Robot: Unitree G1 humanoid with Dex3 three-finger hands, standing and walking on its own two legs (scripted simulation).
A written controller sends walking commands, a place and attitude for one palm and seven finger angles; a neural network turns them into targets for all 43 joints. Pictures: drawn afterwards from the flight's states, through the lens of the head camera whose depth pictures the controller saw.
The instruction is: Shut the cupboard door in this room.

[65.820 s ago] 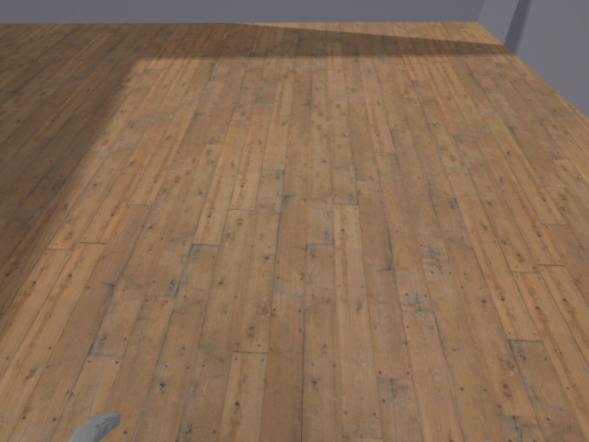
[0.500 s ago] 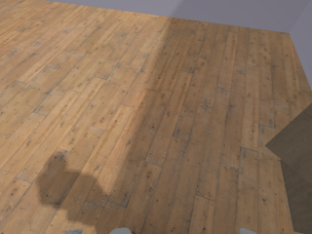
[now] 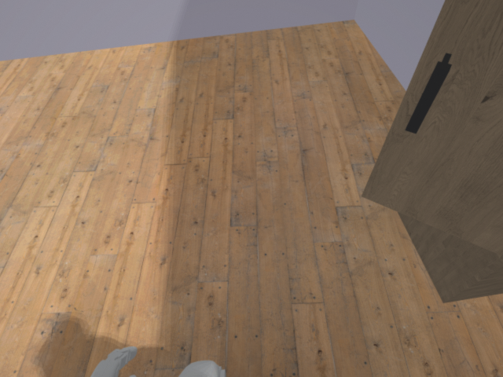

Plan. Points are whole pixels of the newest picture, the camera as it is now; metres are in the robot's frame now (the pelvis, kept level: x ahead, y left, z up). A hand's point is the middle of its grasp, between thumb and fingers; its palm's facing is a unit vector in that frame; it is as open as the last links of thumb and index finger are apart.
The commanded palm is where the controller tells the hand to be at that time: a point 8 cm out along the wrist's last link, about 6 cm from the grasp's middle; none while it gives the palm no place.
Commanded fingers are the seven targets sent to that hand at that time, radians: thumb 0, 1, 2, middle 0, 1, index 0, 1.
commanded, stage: turn to face it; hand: left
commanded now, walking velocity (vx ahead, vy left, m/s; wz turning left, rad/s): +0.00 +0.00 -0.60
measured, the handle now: (428, 94) +0.62 -0.33 +0.07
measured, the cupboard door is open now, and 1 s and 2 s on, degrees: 50 50 50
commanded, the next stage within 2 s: take the last steps up to it in 0.72 s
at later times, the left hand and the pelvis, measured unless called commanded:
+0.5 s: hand (148, 349) +0.18 +0.22 -0.16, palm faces -0.26 -0.94 -0.21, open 7.4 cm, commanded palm none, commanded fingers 0.00 0.90 0.90 -0.20 -0.30 -0.20 -0.30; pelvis +0.04 +0.03 +0.01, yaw -17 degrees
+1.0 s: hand (196, 342) +0.19 +0.13 -0.15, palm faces -0.41 -0.89 -0.19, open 7.4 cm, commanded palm none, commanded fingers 0.00 0.90 0.90 -0.20 -0.30 -0.20 -0.30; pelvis +0.05 -0.01 +0.01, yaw -25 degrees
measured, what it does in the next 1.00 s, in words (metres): steps on the spot, turning right: left foot, then right foot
